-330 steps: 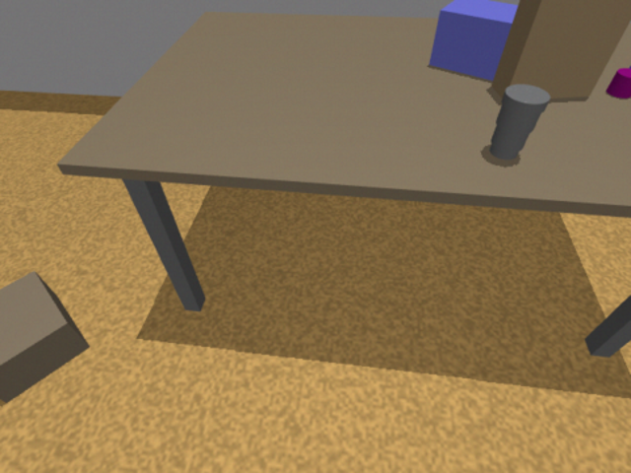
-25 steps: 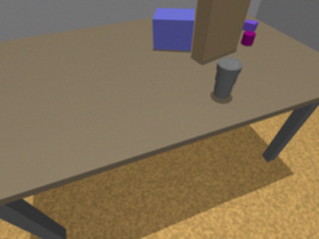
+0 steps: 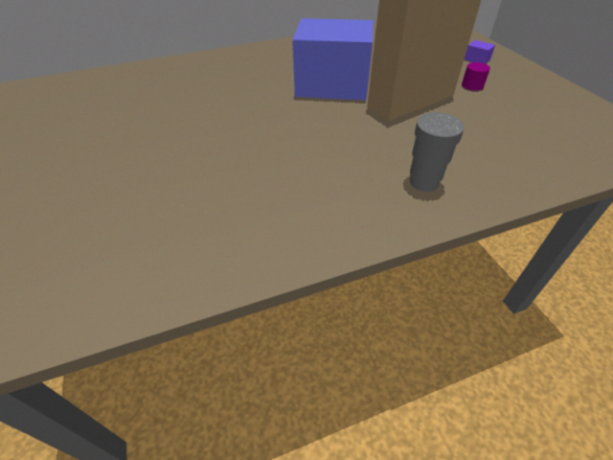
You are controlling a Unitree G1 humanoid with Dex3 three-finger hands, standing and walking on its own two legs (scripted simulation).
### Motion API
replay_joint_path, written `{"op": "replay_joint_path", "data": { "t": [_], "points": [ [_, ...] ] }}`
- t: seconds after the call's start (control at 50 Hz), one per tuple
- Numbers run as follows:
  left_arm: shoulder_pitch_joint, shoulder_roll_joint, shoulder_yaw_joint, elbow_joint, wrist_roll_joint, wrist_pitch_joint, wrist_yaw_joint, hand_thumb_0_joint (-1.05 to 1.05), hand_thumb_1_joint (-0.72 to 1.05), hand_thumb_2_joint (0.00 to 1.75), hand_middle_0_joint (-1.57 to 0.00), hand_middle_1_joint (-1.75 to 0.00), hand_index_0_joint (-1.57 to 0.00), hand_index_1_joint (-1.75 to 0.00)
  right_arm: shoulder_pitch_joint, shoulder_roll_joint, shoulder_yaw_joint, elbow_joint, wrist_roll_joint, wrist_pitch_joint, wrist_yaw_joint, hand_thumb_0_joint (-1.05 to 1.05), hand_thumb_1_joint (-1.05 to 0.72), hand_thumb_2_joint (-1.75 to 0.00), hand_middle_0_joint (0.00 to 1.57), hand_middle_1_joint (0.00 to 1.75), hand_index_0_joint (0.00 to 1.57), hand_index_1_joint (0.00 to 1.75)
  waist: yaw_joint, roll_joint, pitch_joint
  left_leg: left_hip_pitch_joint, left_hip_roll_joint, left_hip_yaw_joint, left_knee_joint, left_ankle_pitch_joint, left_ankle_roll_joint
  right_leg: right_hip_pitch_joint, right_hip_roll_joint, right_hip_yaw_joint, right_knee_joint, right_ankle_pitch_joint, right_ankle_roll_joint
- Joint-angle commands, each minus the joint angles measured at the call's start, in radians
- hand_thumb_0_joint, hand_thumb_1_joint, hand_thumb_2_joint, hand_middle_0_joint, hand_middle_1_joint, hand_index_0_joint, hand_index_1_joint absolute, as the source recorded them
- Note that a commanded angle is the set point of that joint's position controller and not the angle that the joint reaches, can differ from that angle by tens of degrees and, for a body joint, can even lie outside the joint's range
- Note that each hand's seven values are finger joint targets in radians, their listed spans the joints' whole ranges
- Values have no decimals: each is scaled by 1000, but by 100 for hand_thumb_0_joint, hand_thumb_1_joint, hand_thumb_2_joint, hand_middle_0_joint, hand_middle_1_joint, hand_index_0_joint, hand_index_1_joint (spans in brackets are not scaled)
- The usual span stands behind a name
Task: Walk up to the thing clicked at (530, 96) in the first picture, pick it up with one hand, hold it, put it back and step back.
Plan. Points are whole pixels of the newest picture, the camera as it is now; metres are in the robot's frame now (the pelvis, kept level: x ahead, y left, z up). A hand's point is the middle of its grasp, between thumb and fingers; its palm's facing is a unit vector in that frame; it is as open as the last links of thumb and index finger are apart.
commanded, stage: stand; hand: right
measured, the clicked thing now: (431, 155) +0.68 -0.23 +0.02
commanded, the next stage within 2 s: walk up in 0.12 s
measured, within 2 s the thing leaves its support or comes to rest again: neither
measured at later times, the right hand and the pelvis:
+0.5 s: hand out of the picture +0.04 -0.45 -0.16, palm faces -0.13 +0.80 -0.59, open 7.4 cm; pelvis +0.01 -0.12 -0.04, yaw +7 degrees
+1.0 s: hand out of the picture +0.25 -0.49 -0.16, palm faces -0.30 +0.82 -0.48, open 7.4 cm; pelvis +0.10 -0.24 -0.04, yaw +17 degrees
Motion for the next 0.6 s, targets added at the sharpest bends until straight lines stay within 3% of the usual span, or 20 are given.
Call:
{"op": "replay_joint_path", "data": {
  "t": [0.0,0.08,0.1,0.12,0.14,0.16,0.18,0.2,0.24,0.3,0.34,0.38,0.4,0.42,0.44,0.46,0.48,0.5,0.52,0.58],
  "points": [
    [-24,212,35,-61,4,-18,15,0,90,90,-20,-30,-20,-30,-44,-216,-44,-58,1,-21,-19,0,-90,-90,20,30,20,30,5,3,-68,35,124,-87,-22,196,31,-22,-115,73,-45,173,-34],
    [-32,219,38,-62,2,-17,15,0,90,90,-20,-30,-20,-30,-33,-211,-42,-55,0,-22,-19,0,-90,-90,20,30,20,30,3,13,-58,17,119,-87,-34,173,28,-16,-115,77,-40,156,-37],
    [-87,324,143,-185,71,25,-27,0,90,90,-20,-30,-20,-30,227,-332,-118,-44,2,-36,-60,0,-90,-90,20,30,20,30,-49,-134,-17,49,185,-252,-3,81,114,-175,-2,-43,218,-98,-41],
    [-110,281,138,-218,78,57,-41,0,90,90,-20,-30,-20,-30,326,-402,-151,-30,-4,-42,-80,0,-90,-90,20,30,20,30,-83,-13,17,121,310,-467,-76,-85,190,-404,14,34,433,-323,-33],
    [-74,265,146,-247,87,81,-51,0,90,90,-20,-30,-20,-30,309,-426,-171,-57,-5,-54,-97,0,-90,-90,20,30,20,30,-50,-1,10,103,388,-552,-94,-231,242,-486,-24,132,601,-325,-28],
    [-31,252,148,-269,76,94,-61,0,90,90,-20,-30,-20,-30,229,-417,-179,-106,-10,-63,-109,0,-90,-90,20,30,20,30,-9,35,12,60,414,-539,-94,-258,251,-524,-75,192,714,-284,-37],
    [2,242,150,-288,65,98,-70,0,90,90,-20,-30,-20,-30,173,-393,-178,-144,-17,-73,-115,0,-90,-90,20,30,20,30,25,55,-13,56,383,-479,-67,-195,240,-533,-96,222,750,-248,-44],
    [5,240,157,-300,59,96,-78,0,90,90,-20,-30,-20,-30,163,-363,-171,-167,-27,-76,-115,0,-90,-90,20,30,20,30,29,63,-10,5,331,-423,-45,-187,219,-509,-98,221,738,-236,-40],
    [1,228,161,-335,63,96,-93,0,90,90,-20,-30,-20,-30,185,-343,-166,-201,-42,-77,-108,0,-90,-90,20,30,20,30,11,103,-4,-37,252,-328,-10,-138,200,-475,-68,174,664,-237,-27],
    [-52,239,166,-406,65,96,-105,0,90,90,-20,-30,-20,-30,233,-382,-185,-242,-49,-80,-108,0,-90,-90,20,30,20,30,-21,153,9,-113,264,-334,50,-79,225,-435,-68,153,560,-275,-18],
    [-28,247,171,-415,66,92,-104,0,90,90,-20,-30,-20,-30,236,-399,-187,-264,-51,-80,-108,0,-90,-90,20,30,20,30,-10,158,-13,-181,246,-324,99,-70,226,-362,-46,107,527,-261,-23],
    [90,250,179,-394,63,91,-101,0,90,90,-20,-30,-20,-30,170,-400,-185,-296,-48,-71,-106,0,-90,-90,20,30,20,30,64,165,-49,-297,193,-252,177,-77,186,-194,-22,43,419,-186,-41],
    [214,256,192,-358,61,88,-97,0,90,90,-20,-30,-20,-30,113,-378,-174,-318,-49,-62,-110,0,-90,-90,20,30,20,30,144,119,-75,-419,136,-181,281,-106,143,-25,0,-4,303,-110,-51],
    [319,314,211,-333,74,77,-89,0,90,90,-20,-30,-20,-30,131,-291,-147,-327,-50,-56,-115,0,-90,-90,20,30,20,30,197,-91,-79,-587,29,-90,508,-246,95,120,-17,45,220,-191,-43],
    [293,407,225,-377,91,67,-83,0,90,90,-20,-30,-20,-30,199,-219,-120,-339,-33,-53,-121,0,-90,-90,20,30,20,30,186,-378,-27,-731,-111,-28,766,-531,45,29,-266,474,-41,-451,-104],
    [119,443,213,-442,79,71,-76,0,90,90,-20,-30,-20,-30,221,-285,-149,-327,-20,-51,-140,0,-90,-90,20,30,20,30,100,-335,-5,-650,-47,-35,889,-479,41,-126,-363,646,-154,-559,-213],
    [57,406,203,-471,63,70,-75,0,90,90,-20,-30,-20,-30,242,-324,-154,-300,-11,-56,-137,0,-90,-90,20,30,20,30,55,-214,36,-601,12,-48,895,-415,48,-163,-337,561,-104,-490,-254],
    [59,348,187,-460,58,72,-74,0,90,90,-20,-30,-20,-30,260,-335,-154,-267,-5,-59,-126,0,-90,-90,20,30,20,30,48,-147,59,-557,32,-31,855,-372,48,-200,-277,418,-28,-406,-256],
    [48,327,180,-463,68,71,-69,0,90,90,-20,-30,-20,-30,287,-332,-149,-251,7,-62,-119,0,-90,-90,20,30,20,30,40,-161,67,-523,50,-11,772,-341,48,-204,-228,325,24,-345,-244],
    [40,300,166,-475,74,66,-67,0,90,90,-20,-30,-20,-30,400,-290,-143,-220,8,-74,-102,0,-90,-90,20,30,20,30,26,-213,36,-357,24,41,570,-343,55,-229,-211,224,91,-137,-272]
  ]
}}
